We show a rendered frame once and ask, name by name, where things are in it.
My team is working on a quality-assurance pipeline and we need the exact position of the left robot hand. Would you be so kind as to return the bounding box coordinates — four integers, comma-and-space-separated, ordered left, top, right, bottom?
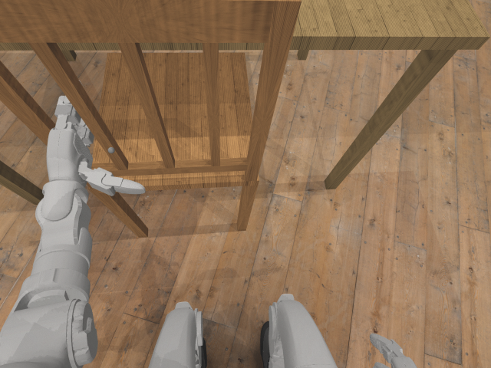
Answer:
47, 96, 146, 196

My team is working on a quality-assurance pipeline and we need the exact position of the left robot forearm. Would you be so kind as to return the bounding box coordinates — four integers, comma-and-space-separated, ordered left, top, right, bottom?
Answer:
0, 179, 92, 346

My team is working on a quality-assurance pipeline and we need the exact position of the robot left upper arm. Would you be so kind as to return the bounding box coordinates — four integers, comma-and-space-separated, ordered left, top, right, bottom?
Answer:
0, 299, 98, 368

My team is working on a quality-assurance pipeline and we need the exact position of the table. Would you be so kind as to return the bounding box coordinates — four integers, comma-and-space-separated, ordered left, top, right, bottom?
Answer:
0, 0, 490, 205

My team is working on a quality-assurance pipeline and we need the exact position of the left robot thigh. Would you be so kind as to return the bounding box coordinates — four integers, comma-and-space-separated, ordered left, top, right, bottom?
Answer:
148, 307, 203, 368

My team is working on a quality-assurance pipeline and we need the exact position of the robot right shin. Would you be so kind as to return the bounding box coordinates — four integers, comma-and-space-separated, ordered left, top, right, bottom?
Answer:
269, 294, 295, 368

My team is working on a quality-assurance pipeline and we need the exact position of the chair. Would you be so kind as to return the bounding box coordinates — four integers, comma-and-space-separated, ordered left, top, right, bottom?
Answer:
0, 0, 302, 238

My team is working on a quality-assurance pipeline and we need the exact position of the right robot hand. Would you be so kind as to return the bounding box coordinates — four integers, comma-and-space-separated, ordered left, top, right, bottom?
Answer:
370, 333, 417, 368

